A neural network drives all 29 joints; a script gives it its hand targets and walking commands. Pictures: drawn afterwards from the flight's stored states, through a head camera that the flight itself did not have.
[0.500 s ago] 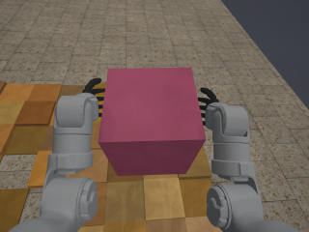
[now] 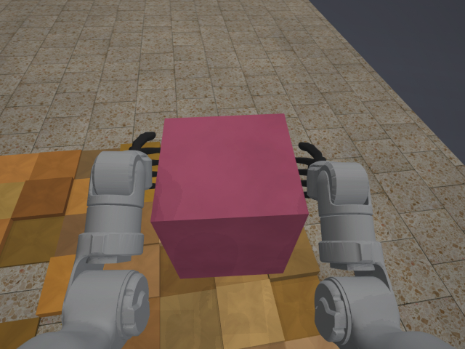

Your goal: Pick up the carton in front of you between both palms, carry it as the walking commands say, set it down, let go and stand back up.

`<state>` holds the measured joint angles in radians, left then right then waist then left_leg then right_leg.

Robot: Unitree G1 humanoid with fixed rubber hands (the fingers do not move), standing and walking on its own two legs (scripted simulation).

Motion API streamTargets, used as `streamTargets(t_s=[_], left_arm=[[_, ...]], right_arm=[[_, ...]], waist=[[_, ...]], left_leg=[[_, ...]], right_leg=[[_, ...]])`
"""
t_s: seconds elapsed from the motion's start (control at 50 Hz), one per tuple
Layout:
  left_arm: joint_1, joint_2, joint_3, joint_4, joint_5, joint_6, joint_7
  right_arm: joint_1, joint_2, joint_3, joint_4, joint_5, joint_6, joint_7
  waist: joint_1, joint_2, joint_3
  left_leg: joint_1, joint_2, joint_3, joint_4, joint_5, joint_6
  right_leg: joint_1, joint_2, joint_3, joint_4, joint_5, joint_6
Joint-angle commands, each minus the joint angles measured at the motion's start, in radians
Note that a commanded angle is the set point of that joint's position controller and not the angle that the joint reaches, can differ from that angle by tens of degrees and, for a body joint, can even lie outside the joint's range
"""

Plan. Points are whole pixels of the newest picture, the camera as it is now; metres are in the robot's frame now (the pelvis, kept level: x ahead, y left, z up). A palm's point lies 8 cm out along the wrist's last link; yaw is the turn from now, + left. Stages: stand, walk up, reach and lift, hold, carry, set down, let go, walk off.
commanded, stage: carry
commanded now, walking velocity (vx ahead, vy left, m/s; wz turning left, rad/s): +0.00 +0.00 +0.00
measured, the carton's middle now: (228, 201) +0.37 +0.00 +0.04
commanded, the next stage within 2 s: none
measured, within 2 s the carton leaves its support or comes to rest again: neither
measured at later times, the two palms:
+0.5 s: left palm (146, 167) +0.38 +0.14 +0.12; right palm (320, 176) +0.37 -0.15 +0.11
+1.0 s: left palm (146, 175) +0.36 +0.14 +0.12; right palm (324, 183) +0.35 -0.16 +0.12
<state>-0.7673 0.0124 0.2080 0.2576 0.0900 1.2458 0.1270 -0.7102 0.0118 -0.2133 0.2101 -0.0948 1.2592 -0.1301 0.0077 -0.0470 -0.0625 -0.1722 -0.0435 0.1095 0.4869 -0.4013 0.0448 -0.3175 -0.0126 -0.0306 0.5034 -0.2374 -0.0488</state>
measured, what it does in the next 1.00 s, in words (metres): stands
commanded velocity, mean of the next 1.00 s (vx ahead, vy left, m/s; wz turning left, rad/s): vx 0.00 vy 0.00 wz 0.00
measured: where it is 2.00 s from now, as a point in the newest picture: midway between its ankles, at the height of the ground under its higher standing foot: outside the picture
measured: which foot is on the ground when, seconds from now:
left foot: down 0.00-1.00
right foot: down 0.00-1.00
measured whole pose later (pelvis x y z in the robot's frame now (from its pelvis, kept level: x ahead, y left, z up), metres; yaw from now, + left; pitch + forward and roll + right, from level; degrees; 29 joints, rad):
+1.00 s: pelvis +0.00 -0.01 +0.00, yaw -1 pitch +4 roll +2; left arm -0.70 0.00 0.20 0.19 0.09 1.22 0.13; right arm -0.66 0.04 -0.20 0.15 -0.10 1.23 -0.15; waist 0.01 -0.07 -0.05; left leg -0.15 -0.03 0.13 0.45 -0.39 0.02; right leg -0.30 0.00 0.01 0.46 -0.23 -0.04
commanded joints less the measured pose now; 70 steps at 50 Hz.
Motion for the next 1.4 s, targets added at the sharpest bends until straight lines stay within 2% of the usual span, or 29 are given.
streamTargets(t_s=[0.0,0.02,0.04,0.06,0.14,0.22,0.28,0.36,0.42,0.44,0.48,0.58,0.64,0.72,0.76,0.84,0.88,0.94,0.96,0.98,1.0,1.02,1.08,1.12,1.2,1.26,1.28,1.36,1.38], left_arm=[[-0.691,-1.179,-0.525,-0.13,-0.475,-0.023,-0.253],[-0.666,-1.196,-0.527,-0.121,-0.473,-0.024,-0.252],[-0.703,-1.173,-0.539,-0.184,-0.482,-0.029,-0.252],[-0.68,-1.183,-0.545,-0.176,-0.483,-0.023,-0.254],[-0.636,-1.183,-0.568,-0.18,-0.477,-0.021,-0.254],[-0.639,-1.168,-0.591,-0.193,-0.477,-0.023,-0.258],[-0.65,-1.168,-0.599,-0.213,-0.47,-0.03,-0.259],[-0.606,-1.166,-0.594,-0.181,-0.462,-0.031,-0.254],[-0.641,-1.158,-0.596,-0.219,-0.465,-0.029,-0.259],[-0.603,-1.172,-0.59,-0.163,-0.467,-0.027,-0.261],[-0.621,-1.171,-0.599,-0.189,-0.474,-0.033,-0.264],[-0.631,-1.179,-0.588,-0.188,-0.483,-0.032,-0.266],[-0.577,-1.18,-0.593,-0.15,-0.461,-0.033,-0.265],[-0.575,-1.177,-0.578,-0.135,-0.456,-0.036,-0.268],[-0.602,-1.19,-0.589,-0.141,-0.475,-0.038,-0.273],[-0.63,-1.185,-0.59,-0.179,-0.476,-0.047,-0.27],[-0.588,-1.176,-0.578,-0.133,-0.466,-0.042,-0.27],[-0.631,-1.175,-0.582,-0.171,-0.475,-0.045,-0.267],[-0.634,-1.168,-0.587,-0.187,-0.484,-0.045,-0.264],[-0.594,-1.168,-0.587,-0.15,-0.466,-0.041,-0.26],[-0.617,-1.166,-0.579,-0.181,-0.471,-0.044,-0.263],[-0.622,-1.186,-0.581,-0.132,-0.469,-0.039,-0.264],[-0.608,-1.172,-0.566,-0.131,-0.469,-0.046,-0.269],[-0.623,-1.173,-0.561,-0.136,-0.473,-0.046,-0.272],[-0.64,-1.166,-0.553,-0.134,-0.465,-0.051,-0.266],[-0.61,-1.174,-0.531,-0.091,-0.452,-0.048,-0.27],[-0.606,-1.163,-0.531,-0.1,-0.449,-0.047,-0.272],[-0.61,-1.152,-0.519,-0.085,-0.436,-0.049,-0.268],[-0.598,-1.162,-0.519,-0.082,-0.444,-0.047,-0.269]], right_arm=[[-0.795,1.125,0.545,-0.166,0.457,-0.048,0.235],[-0.779,1.122,0.551,-0.154,0.448,-0.044,0.233],[-0.785,1.134,0.561,-0.175,0.464,-0.049,0.234],[-0.784,1.126,0.569,-0.2,0.464,-0.05,0.231],[-0.74,1.112,0.588,-0.201,0.449,-0.044,0.231],[-0.724,1.114,0.598,-0.21,0.451,-0.048,0.238],[-0.708,1.123,0.603,-0.202,0.451,-0.052,0.243],[-0.733,1.116,0.621,-0.227,0.458,-0.055,0.242],[-0.696,1.131,0.622,-0.208,0.46,-0.055,0.245],[-0.679,1.115,0.612,-0.188,0.453,-0.054,0.246],[-0.71,1.12,0.604,-0.201,0.458,-0.057,0.242],[-0.73,1.121,0.62,-0.239,0.461,-0.058,0.235],[-0.695,1.112,0.618,-0.211,0.449,-0.054,0.244],[-0.703,1.125,0.614,-0.186,0.457,-0.06,0.249],[-0.707,1.119,0.6,-0.196,0.447,-0.065,0.246],[-0.686,1.128,0.601,-0.174,0.441,-0.068,0.247],[-0.68,1.124,0.601,-0.163,0.444,-0.07,0.245],[-0.726,1.129,0.609,-0.202,0.46,-0.075,0.245],[-0.713,1.115,0.595,-0.198,0.455,-0.072,0.246],[-0.67,1.128,0.586,-0.144,0.454,-0.064,0.249],[-0.691,1.124,0.598,-0.184,0.457,-0.07,0.248],[-0.67,1.114,0.582,-0.142,0.434,-0.067,0.248],[-0.692,1.13,0.587,-0.143,0.452,-0.068,0.248],[-0.7,1.115,0.577,-0.155,0.443,-0.07,0.248],[-0.744,1.133,0.58,-0.156,0.466,-0.076,0.255],[-0.72,1.125,0.57,-0.131,0.45,-0.07,0.252],[-0.737,1.125,0.576,-0.144,0.457,-0.072,0.252],[-0.717,1.128,0.547,-0.092,0.447,-0.067,0.262],[-0.703,1.133,0.542,-0.093,0.446,-0.067,0.263]], waist=[[0.013,-0.018,-0.47],[0.02,-0.003,-0.47],[0.012,-0.03,-0.468],[0.024,-0.009,-0.474],[0.016,0.017,-0.48],[0.011,0.045,-0.474],[0.011,0.042,-0.463],[0.006,0.017,-0.477],[0.013,0.018,-0.47],[0.013,0.013,-0.469],[0.01,0.031,-0.466],[0.01,0.024,-0.473],[0.013,0.024,-0.475],[0.01,-0.018,-0.463],[0.01,0.009,-0.458],[0.015,0.017,-0.451],[0.008,0.025,-0.444],[0.014,0.021,-0.457],[0.014,0.028,-0.45],[0.014,0.042,-0.456],[0.013,0.042,-0.448],[0.012,0.028,-0.445],[0.007,-0.006,-0.454],[0.009,0.031,-0.437],[0.005,0.029,-0.423],[0.001,-0.009,-0.417],[0.004,0.027,-0.413],[0.001,0.039,-0.395],[0.004,0.014,-0.402]], left_leg=[[0.054,0.108,-0.071,-0.047,0.422,-0.018],[0.049,0.095,-0.057,-0.067,0.411,-0.021],[0.055,0.092,-0.055,-0.076,0.387,-0.021],[0.065,0.085,-0.052,-0.086,0.401,-0.021],[0.127,0.106,-0.058,-0.082,0.529,-0.018],[0.139,0.114,-0.058,-0.056,0.563,-0.016],[0.099,0.116,-0.059,-0.052,0.58,-0.024],[0.098,0.099,-0.054,-0.088,0.476,-0.024],[0.105,0.107,-0.048,-0.082,0.569,-0.029],[0.103,0.106,-0.046,-0.063,0.58,-0.025],[0.132,0.104,-0.04,-0.113,0.53,-0.032],[0.137,0.128,-0.051,-0.043,0.615,-0.022],[0.076,0.111,-0.045,-0.062,0.477,-0.033],[0.063,0.108,-0.046,-0.072,0.412,-0.032],[0.071,0.105,-0.041,-0.076,0.396,-0.03],[0.107,0.118,-0.047,-0.045,0.497,-0.022],[0.108,0.122,-0.045,-0.07,0.516,-0.023],[0.099,0.119,-0.051,-0.037,0.456,-0.021],[0.112,0.126,-0.045,-0.031,0.504,-0.02],[0.121,0.12,-0.047,-0.059,0.458,-0.017],[0.12,0.118,-0.046,-0.056,0.491,-0.02],[0.11,0.126,-0.049,-0.033,0.536,-0.015],[0.115,0.132,-0.059,-0.024,0.474,-0.014],[0.096,0.123,-0.05,-0.029,0.368,-0.014],[0.126,0.132,-0.05,-0.031,0.394,-0.011],[0.107,0.129,-0.046,-0.029,0.285,-0.006],[0.106,0.128,-0.054,-0.018,0.3,-0.01],[0.109,0.14,-0.055,-0.009,0.329,-0.007],[0.104,0.142,-0.059,-0.006,0.327,-0.006]], right_leg=[[0.343,-0.139,0.105,0.047,0.801,-0.084],[0.357,-0.135,0.103,0.049,0.815,-0.084],[0.362,-0.141,0.11,0.047,0.846,-0.086],[0.369,-0.138,0.11,0.04,0.844,-0.083],[0.336,-0.112,0.094,0.039,0.776,-0.067],[0.296,-0.113,0.096,0.032,0.756,-0.069],[0.318,-0.109,0.09,0.043,0.77,-0.076],[0.35,-0.115,0.106,0.037,0.82,-0.08],[0.354,-0.109,0.101,0.046,0.814,-0.072],[0.339,-0.105,0.101,0.036,0.818,-0.071],[0.325,-0.099,0.095,0.031,0.793,-0.069],[0.313,-0.093,0.086,0.032,0.773,-0.064],[0.369,-0.121,0.125,0.028,0.848,-0.088],[0.366,-0.116,0.115,0.02,0.829,-0.078],[0.363,-0.124,0.123,0.02,0.832,-0.071],[0.311,-0.112,0.116,0.025,0.773,-0.058],[0.303,-0.101,0.101,0.03,0.744,-0.054],[0.315,-0.117,0.124,0.018,0.725,-0.06],[0.292,-0.11,0.109,0.026,0.744,-0.059],[0.283,-0.109,0.118,0.027,0.701,-0.059],[0.285,-0.103,0.11,0.025,0.703,-0.06],[0.277,-0.1,0.104,0.029,0.724,-0.058],[0.269,-0.106,0.115,0.023,0.696,-0.054],[0.273,-0.117,0.127,0.002,0.621,-0.06],[0.23,-0.111,0.116,0.006,0.593,-0.052],[0.221,-0.115,0.13,-0.005,0.475,-0.053],[0.221,-0.116,0.136,-0.002,0.484,-0.056],[0.191,-0.114,0.13,-0.009,0.474,-0.05],[0.2,-0.118,0.122,-0.006,0.47,-0.048]])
